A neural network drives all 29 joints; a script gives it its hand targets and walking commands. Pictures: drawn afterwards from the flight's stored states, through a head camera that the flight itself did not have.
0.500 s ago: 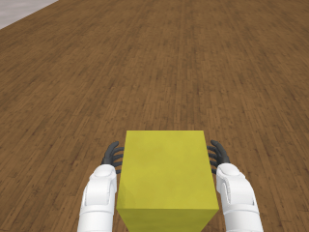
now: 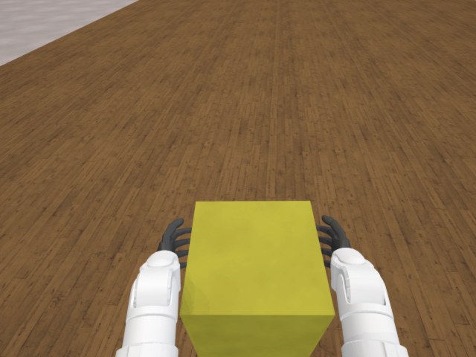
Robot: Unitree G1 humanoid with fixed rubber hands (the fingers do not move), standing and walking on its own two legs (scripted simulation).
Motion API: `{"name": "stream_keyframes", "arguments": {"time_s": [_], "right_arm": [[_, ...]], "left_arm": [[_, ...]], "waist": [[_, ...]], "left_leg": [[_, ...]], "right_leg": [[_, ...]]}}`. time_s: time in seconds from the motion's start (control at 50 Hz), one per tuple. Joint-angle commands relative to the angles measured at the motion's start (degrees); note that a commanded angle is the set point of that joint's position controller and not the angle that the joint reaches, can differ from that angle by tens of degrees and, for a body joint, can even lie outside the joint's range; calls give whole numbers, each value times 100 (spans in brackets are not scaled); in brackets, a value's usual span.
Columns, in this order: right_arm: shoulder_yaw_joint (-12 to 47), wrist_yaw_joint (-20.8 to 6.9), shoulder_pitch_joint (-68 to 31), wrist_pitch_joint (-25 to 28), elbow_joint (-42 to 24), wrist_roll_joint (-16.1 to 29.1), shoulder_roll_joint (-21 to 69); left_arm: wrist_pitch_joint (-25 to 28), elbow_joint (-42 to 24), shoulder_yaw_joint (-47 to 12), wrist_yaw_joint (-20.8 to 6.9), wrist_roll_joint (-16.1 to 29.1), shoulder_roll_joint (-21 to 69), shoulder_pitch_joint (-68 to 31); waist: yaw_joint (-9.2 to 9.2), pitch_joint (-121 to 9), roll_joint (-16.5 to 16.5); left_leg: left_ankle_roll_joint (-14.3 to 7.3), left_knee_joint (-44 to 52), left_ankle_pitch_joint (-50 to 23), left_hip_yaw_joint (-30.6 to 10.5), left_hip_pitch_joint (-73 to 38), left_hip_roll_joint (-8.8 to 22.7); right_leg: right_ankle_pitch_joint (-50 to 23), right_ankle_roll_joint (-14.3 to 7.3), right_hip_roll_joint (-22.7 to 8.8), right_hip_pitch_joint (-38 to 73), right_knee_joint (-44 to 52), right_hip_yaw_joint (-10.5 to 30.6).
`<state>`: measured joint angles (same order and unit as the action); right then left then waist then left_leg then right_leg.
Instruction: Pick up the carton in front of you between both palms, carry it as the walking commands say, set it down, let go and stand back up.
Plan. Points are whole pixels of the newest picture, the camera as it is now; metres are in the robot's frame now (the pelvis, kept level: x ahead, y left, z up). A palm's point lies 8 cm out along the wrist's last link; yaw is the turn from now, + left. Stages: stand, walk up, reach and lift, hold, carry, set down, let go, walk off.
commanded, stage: hold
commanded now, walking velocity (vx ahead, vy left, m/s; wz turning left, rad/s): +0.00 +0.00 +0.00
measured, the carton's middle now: (253, 283) +0.28 +0.00 -0.03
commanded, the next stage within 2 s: set down in 0.22 s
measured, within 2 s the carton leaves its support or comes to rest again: neither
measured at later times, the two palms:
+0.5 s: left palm (172, 245) +0.32 +0.15 +0.04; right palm (333, 242) +0.32 -0.15 +0.04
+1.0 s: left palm (187, 285) +0.36 +0.16 -0.17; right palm (310, 282) +0.36 -0.14 -0.17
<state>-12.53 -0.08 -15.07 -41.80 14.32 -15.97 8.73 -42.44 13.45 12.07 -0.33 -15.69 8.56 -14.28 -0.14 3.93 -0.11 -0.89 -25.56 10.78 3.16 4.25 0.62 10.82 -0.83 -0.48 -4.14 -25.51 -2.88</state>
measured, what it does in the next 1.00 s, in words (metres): lowers itself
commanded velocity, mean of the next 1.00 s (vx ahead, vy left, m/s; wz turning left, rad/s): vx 0.00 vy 0.00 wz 0.00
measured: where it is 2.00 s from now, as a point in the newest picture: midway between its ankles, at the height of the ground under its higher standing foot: outside the picture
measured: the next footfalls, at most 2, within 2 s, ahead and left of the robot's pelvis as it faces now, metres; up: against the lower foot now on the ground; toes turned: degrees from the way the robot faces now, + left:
none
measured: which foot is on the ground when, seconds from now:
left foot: down 0.00-1.00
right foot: down 0.00-1.00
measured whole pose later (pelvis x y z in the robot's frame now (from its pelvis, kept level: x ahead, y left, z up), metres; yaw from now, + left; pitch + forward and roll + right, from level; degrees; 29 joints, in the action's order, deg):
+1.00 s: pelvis -0.01 +0.00 -0.10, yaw +0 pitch +30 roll +0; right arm -17.9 3.7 -27.6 -3.7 32.5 -9.1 6.7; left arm -4.0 32.9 18.3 1.9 -9.4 5.3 -27.4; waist 0.0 -7.3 0.0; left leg -0.5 -62.8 21.9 -1.7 71.2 -1.9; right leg 22.0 -0.6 2.3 -70.7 -62.4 1.0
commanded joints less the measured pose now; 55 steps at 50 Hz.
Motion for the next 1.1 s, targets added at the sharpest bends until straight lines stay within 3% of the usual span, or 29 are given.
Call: {"name": "stream_keyframes", "arguments": {"time_s": [0.0, 0.26, 0.36, 0.46, 0.56, 0.64, 0.8, 0.82, 0.84, 0.88, 0.92, 0.94, 1.08], "right_arm": [[2840, -1449, -2749, 185, -88, 1397, 5321], [2437, -1644, -3375, 232, 541, 1280, 5470], [1896, -1616, -3748, 434, 1075, 962, 5388], [920, -1363, -3929, 870, 1673, 278, 4921], [317, -1060, -3449, 1616, 1849, -254, 4120], [740, -976, -3158, 2512, 1825, -44, 4079], [2291, -725, -3523, 3855, 1701, 673, 4497], [2354, -576, -3483, 3995, 1627, 774, 4444], [2453, -524, -3532, 4038, 1671, 722, 4380], [2493, -490, -3352, 4000, 1689, 747, 4379], [2537, -423, -3405, 3988, 1690, 884, 4295], [2530, -370, -3527, 3994, 1682, 925, 4231], [2023, -351, -4313, 3759, 2284, 865, 4127]], "left_arm": [[243, -184, -2842, -1394, 1382, 5274, -2895], [299, 530, -2451, -1588, 1254, 5515, -3508], [504, 1137, -1878, -1589, 944, 5462, -3856], [934, 1759, -906, -1401, 277, 4869, -4060], [1706, 1961, -250, -1100, -247, 3912, -3631], [2565, 1883, -589, -1008, -119, 3820, -3347], [3922, 1641, -2191, -836, 679, 4337, -3714], [4066, 1620, -2277, -711, 779, 4203, -3693], [4100, 1675, -2341, -680, 727, 4240, -3752], [4077, 1635, -2431, -639, 793, 4247, -3615], [4061, 1646, -2498, -546, 898, 4137, -3643], [4056, 1714, -2419, -488, 908, 4047, -3738], [3851, 2309, -1920, -392, 762, 4000, -4506]], "waist": [[-7, -1047, 7], [27, -922, 90], [35, -743, 3], [15, -561, -33], [43, -844, -33], [111, -1925, 52], [32, -5076, -27], [11, -5678, -9], [-24, -5460, -8], [-27, -5684, 43], [-2, -5914, 83], [30, -6005, 100], [62, -5130, 77]], "left_leg": [[-137, 583, 837, -834, -29, -330], [-162, 742, 1293, -902, 236, -223], [-179, 570, 1307, -856, 351, -265], [-176, 153, 983, -819, 687, -354], [-185, -489, 93, -729, 1424, -474], [-98, -1176, -858, -716, 1934, -605], [105, -2718, -2259, -818, 2982, -735], [137, -2838, -1657, -790, 3177, -768], [138, -2940, -1471, -790, 3490, -756], [165, -3196, -2102, -822, 3684, -761], [191, -3436, -2030, -798, 3954, -795], [181, -3503, -1373, -795, 4117, -793], [165, -3949, 284, -636, 5604, -877]], "right_leg": [[854, -185, 321, -188, 612, 813], [1031, -118, 325, -70, 554, 821], [1151, -133, 328, -273, 452, 802], [999, -163, 368, -779, 159, 773], [93, -111, 462, -1423, -427, 781], [-896, -36, 579, -1929, -1107, 827], [-2297, 113, 718, -3037, -2692, 788], [-1859, 85, 704, -2976, -2820, 780], [-1523, 133, 735, -3455, -2873, 736], [-2052, 156, 795, -3836, -3150, 704], [-1941, 160, 850, -4114, -3386, 720], [-1311, 149, 848, -4280, -3460, 725], [267, 180, 940, -5793, -3995, 557]]}}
